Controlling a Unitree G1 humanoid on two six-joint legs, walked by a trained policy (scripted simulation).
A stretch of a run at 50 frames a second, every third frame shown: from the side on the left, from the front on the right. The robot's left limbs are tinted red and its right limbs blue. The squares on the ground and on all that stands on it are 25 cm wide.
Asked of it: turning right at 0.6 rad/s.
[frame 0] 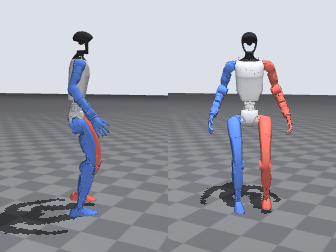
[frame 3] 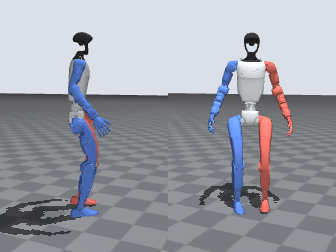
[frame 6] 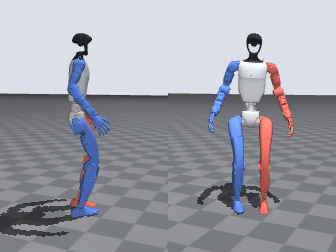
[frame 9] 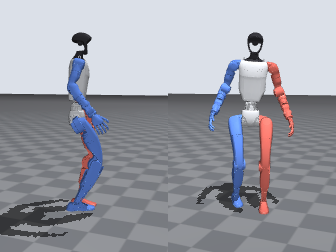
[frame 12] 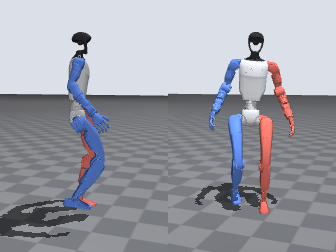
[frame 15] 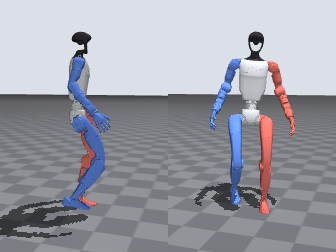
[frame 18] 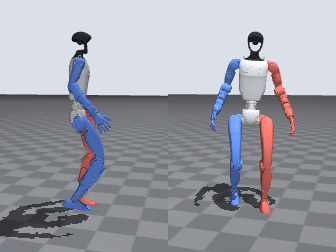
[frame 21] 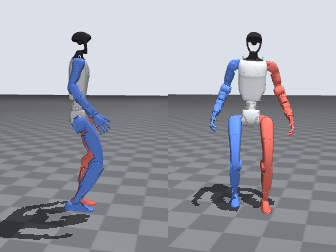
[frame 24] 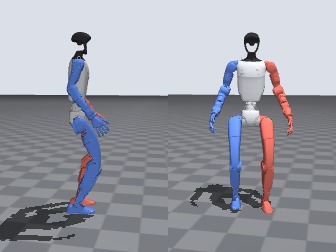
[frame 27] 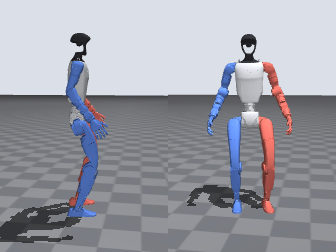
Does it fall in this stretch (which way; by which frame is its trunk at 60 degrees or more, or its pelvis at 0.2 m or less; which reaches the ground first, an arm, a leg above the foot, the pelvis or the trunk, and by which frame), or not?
no
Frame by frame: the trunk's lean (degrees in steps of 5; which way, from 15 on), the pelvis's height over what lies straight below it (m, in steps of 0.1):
0: 5, 0.8
3: 5, 0.8
6: 5, 0.8
9: 5, 0.8
12: 5, 0.8
15: 5, 0.8
18: 5, 0.8
21: 5, 0.8
24: 5, 0.8
27: 5, 0.8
